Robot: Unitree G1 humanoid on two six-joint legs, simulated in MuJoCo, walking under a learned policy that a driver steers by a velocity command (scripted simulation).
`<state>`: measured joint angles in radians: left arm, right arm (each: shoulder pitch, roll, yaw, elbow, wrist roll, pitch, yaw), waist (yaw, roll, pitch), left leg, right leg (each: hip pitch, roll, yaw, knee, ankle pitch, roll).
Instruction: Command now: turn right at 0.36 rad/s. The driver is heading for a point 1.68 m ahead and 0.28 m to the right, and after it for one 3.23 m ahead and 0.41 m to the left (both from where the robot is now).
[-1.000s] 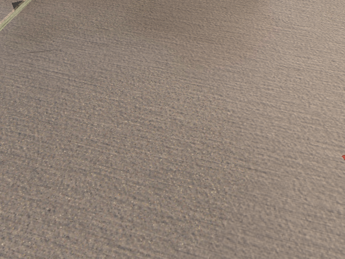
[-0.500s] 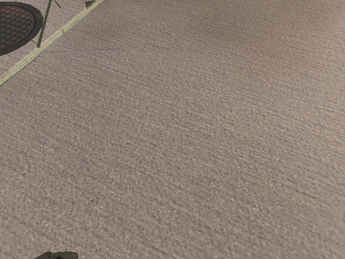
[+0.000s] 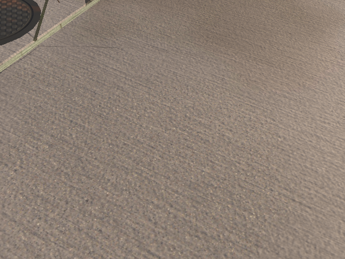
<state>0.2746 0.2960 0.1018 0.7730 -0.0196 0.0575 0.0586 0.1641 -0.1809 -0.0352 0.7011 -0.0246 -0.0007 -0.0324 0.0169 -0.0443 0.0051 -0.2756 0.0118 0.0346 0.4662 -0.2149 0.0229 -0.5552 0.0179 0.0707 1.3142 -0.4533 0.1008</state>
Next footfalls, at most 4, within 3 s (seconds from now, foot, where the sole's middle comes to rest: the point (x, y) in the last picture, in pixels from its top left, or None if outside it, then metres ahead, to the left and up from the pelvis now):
0.20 right None -0.03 -0.15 -0.74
0.64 left None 0.07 0.05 -0.78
0.92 right None -0.09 -0.17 -0.73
1.28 left None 0.17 0.02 -0.78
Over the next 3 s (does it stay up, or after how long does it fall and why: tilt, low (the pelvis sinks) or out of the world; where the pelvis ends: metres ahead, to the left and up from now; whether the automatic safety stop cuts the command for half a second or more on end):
stays up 0.72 -0.07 0.01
